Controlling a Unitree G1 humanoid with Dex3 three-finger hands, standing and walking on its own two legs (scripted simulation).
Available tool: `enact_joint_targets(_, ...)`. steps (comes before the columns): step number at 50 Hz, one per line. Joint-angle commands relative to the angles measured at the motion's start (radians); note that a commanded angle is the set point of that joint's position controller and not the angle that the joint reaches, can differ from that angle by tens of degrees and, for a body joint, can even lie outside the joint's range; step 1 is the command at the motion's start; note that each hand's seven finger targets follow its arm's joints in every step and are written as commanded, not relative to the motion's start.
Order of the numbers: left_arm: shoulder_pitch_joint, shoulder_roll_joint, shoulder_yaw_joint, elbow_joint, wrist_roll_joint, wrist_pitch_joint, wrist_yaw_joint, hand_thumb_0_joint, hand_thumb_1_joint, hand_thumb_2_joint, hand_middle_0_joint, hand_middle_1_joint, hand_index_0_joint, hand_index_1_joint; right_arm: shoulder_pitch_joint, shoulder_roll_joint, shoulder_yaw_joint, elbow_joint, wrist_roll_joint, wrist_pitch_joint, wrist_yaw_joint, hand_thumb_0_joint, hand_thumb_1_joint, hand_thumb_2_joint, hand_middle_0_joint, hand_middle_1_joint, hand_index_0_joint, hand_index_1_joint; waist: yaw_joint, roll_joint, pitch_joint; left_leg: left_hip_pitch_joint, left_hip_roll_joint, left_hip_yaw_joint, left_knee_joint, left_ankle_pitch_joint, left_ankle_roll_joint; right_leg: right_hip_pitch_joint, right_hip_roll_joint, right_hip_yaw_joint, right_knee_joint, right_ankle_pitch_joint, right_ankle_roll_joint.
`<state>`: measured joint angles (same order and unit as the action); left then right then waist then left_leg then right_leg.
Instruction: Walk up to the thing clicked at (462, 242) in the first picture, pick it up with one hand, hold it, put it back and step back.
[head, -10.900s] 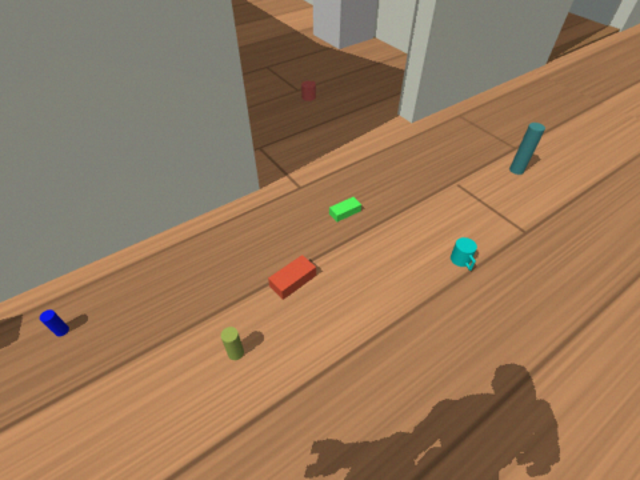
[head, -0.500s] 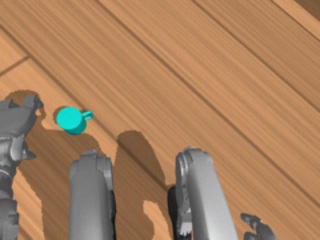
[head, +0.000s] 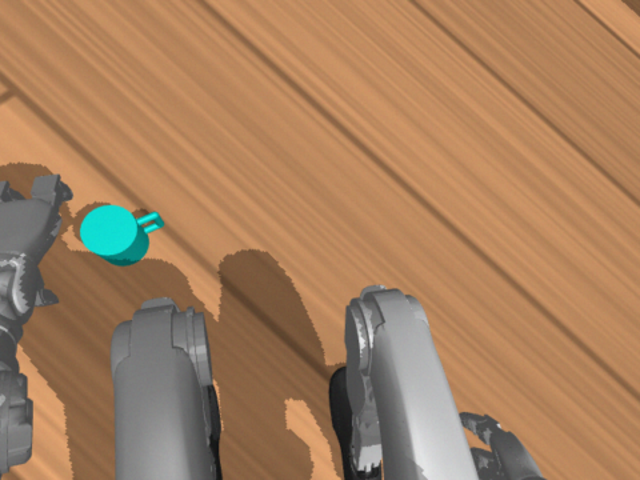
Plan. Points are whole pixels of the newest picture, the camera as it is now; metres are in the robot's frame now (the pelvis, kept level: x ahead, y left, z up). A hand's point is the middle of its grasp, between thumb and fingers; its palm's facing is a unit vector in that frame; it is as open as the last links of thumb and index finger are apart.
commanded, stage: rise first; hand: left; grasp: from above
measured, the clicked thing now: (127, 232) +0.46 +0.27 -0.30
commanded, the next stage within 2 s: approach in 0.52 s
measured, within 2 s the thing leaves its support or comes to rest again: neither
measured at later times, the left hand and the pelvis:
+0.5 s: hand (55, 250) +0.40 +0.33 -0.19, palm faces -0.44 -0.12 -0.89, open 14.2 cm; pelvis +0.00 +0.00 -0.01, yaw -1 degrees
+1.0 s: hand (116, 210) +0.46 +0.26 -0.19, palm faces -0.34 -0.08 -0.94, open 14.2 cm; pelvis +0.00 +0.00 -0.02, yaw -1 degrees
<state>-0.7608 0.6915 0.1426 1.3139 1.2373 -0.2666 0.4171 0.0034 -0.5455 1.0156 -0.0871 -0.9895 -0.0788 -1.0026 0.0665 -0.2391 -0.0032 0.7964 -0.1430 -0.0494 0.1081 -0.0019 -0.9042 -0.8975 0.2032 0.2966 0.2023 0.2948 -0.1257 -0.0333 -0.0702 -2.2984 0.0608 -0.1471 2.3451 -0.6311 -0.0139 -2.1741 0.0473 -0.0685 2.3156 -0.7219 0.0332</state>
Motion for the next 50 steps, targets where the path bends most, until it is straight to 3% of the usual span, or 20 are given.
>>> enact_joint_targets(1, -0.241, 0.276, 0.044, -0.132, -0.019, 0.009, 0.044, 0.0, -0.568, 1.021, -0.067, -0.994, -0.061, -0.999, 0.173, -0.234, -0.071, -0.028, 0.004, -0.007, -0.01, 0.0, -0.903, -0.902, 0.2, 0.3, 0.2, 0.3, 0.019, 0.261, -0.647, 0.584, -0.02, 0.093, -0.226, 0.085, 0.034, 0.195, 0.019, -0.081, -0.254, 0.171, -0.069)
enact_joint_targets(13, -0.239, 0.288, 0.047, -0.129, -0.024, 0.015, 0.045, 0.0, -0.581, 1.031, -0.063, -1.008, -0.056, -1.014, 0.192, -0.233, -0.056, -0.021, -0.003, -0.004, -0.007, 0.0, -0.904, -0.903, 0.199, 0.3, 0.2, 0.3, 0.004, 0.237, -0.659, 0.532, -0.021, 0.108, -0.169, 0.141, 0.04, 0.265, 0.028, -0.07, -0.253, 0.244, -0.063)
enact_joint_targets(16, -0.236, 0.295, 0.061, -0.116, -0.032, 0.015, 0.047, 0.0, -0.569, 1.019, -0.062, -1.006, -0.059, -1.008, 0.199, -0.237, -0.055, -0.021, -0.004, -0.003, -0.006, 0.0, -0.903, -0.902, 0.2, 0.3, 0.2, 0.3, 0.002, 0.223, -0.647, 0.524, -0.02, 0.106, -0.166, 0.134, 0.041, 0.259, 0.028, -0.075, -0.244, 0.234, -0.063)
enact_joint_targets(21, -0.244, 0.28, 0.042, -0.091, -0.022, 0.009, 0.044, 0.0, -0.568, 1.023, -0.062, -1.011, -0.059, -1.013, 0.186, -0.245, -0.051, -0.024, -0.004, -0.003, -0.005, 0.0, -0.9, -0.901, 0.2, 0.3, 0.2, 0.3, -0.006, 0.248, -0.617, 0.531, -0.019, 0.093, -0.177, 0.101, 0.035, 0.208, 0.032, -0.091, -0.232, 0.201, -0.068)
enact_joint_targets(23, -0.252, 0.304, 0.049, -0.093, -0.018, 0.006, 0.049, 0.0, -0.566, 1.017, -0.063, -1.011, -0.06, -1.013, 0.184, -0.246, -0.047, -0.027, -0.006, -0.001, -0.005, 0.0, -0.901, -0.902, 0.2, 0.3, 0.2, 0.3, -0.002, 0.263, -0.615, 0.516, -0.022, 0.099, -0.172, 0.094, 0.036, 0.217, 0.03, -0.086, -0.234, 0.198, -0.068)
enact_joint_targets(26, -0.259, 0.288, 0.039, -0.086, -0.017, 0.004, 0.052, 0.0, -0.562, 1.014, -0.063, -1.018, -0.062, -1.018, 0.189, -0.248, -0.045, -0.027, -0.007, -0.005, -0.002, 0.0, -0.902, -0.902, 0.2, 0.3, 0.2, 0.3, -0.017, 0.248, -0.598, 0.504, -0.022, 0.096, -0.169, 0.086, 0.037, 0.207, 0.031, -0.089, -0.23, 0.191, -0.068)
enact_joint_targets(30, -0.271, 0.296, 0.043, -0.089, -0.014, -0.002, 0.063, 0.0, -0.554, 1.008, -0.062, -1.021, -0.064, -1.018, 0.19, -0.249, -0.041, -0.024, -0.012, -0.005, -0.003, 0.0, -0.9, -0.901, 0.2, 0.3, 0.2, 0.3, -0.02, 0.251, -0.625, 0.503, -0.022, 0.097, -0.154, 0.104, 0.036, 0.227, 0.034, -0.088, -0.228, 0.21, -0.064)
enact_joint_targets(31, -0.264, 0.299, 0.047, -0.09, -0.015, -0.001, 0.065, 0.0, -0.611, 1.088, -0.075, -0.962, -0.033, -1.005, 0.19, -0.249, -0.043, -0.026, -0.011, -0.006, -0.003, 0.0, -0.906, -0.904, 0.199, 0.3, 0.199, 0.3, -0.018, 0.241, -0.625, 0.501, -0.021, 0.098, -0.148, 0.107, 0.039, 0.232, 0.033, -0.085, -0.233, 0.216, -0.062)
enact_joint_targets(32, -0.263, 0.288, 0.048, -0.087, -0.013, 0.002, 0.069, 0.0, -0.554, 1.008, -0.06, -1.017, -0.06, -1.014, 0.196, -0.251, -0.042, -0.024, -0.014, -0.006, -0.001, 0.0, -0.896, -0.894, 0.2, 0.3, 0.2, 0.3, -0.024, 0.248, -0.624, 0.506, -0.022, 0.095, -0.153, 0.107, 0.036, 0.226, 0.031, -0.091, -0.225, 0.212, -0.063)
enact_joint_targets(39, -0.388, 0.152, -0.079, -0.054, -0.01, 0.014, 0.092, 0.0, -0.566, 1.012, -0.06, -1.026, -0.059, -1.026, 0.218, -0.258, -0.032, -0.008, -0.021, -0.028, 0.002, 0.0, -0.898, -0.895, 0.2, 0.3, 0.2, 0.3, -0.098, 0.275, -0.585, 0.53, -0.016, 0.074, -0.159, 0.086, 0.028, 0.16, 0.033, -0.114, -0.219, 0.202, -0.064)
enact_joint_targets(41, -0.456, 0.163, -0.089, -0.076, -0.002, 0.023, 0.111, 0.0, -0.558, 1.008, -0.061, -1.037, -0.063, -1.033, 0.217, -0.265, -0.03, -0.004, -0.023, -0.032, -0.001, 0.0, -0.898, -0.895, 0.2, 0.3, 0.2, 0.3, -0.105, 0.308, -0.629, 0.56, -0.013, 0.072, -0.156, 0.098, 0.024, 0.156, 0.037, -0.117, -0.216, 0.217, -0.066)
enact_joint_targets(45, -0.511, 0.211, -0.043, -0.083, 0.01, 0.08, 0.167, 0.0, -0.574, 1.02, -0.06, -1.02, -0.056, -1.023, 0.222, -0.272, -0.027, -0.005, -0.028, -0.041, -0.001, 0.0, -0.899, -0.896, 0.2, 0.3, 0.2, 0.3, -0.102, 0.376, -0.668, 0.6, -0.011, 0.08, -0.169, 0.115, 0.019, 0.161, 0.029, -0.114, -0.195, 0.237, -0.066)
enact_joint_targets(48, -0.506, 0.284, 0.014, -0.059, 0.015, 0.14, 0.182, 0.0, -0.599, 1.035, -0.062, -1.01, -0.05, -1.021, 0.214, -0.271, -0.013, -0.028, -0.027, -0.036, 0.003, 0.0, -0.905, -0.899, 0.2, 0.3, 0.2, 0.3, -0.078, 0.402, -0.692, 0.581, -0.01, 0.102, -0.166, 0.135, 0.023, 0.199, 0.026, -0.097, -0.202, 0.264, -0.071)
enact_joint_targets(50, -0.504, 0.286, 0.02, -0.01, 0.008, 0.184, 0.173, 0.0, -0.611, 1.044, -0.063, -1.01, -0.046, -1.026, 0.204, -0.26, 0.0, -0.038, -0.023, -0.029, 0.006, 0.0, -0.91, -0.901, 0.2, 0.3, 0.199, 0.3, -0.076, 0.377, -0.685, 0.545, -0.011, 0.11, -0.161, 0.128, 0.032, 0.21, 0.03, -0.088, -0.216, 0.266, -0.07)
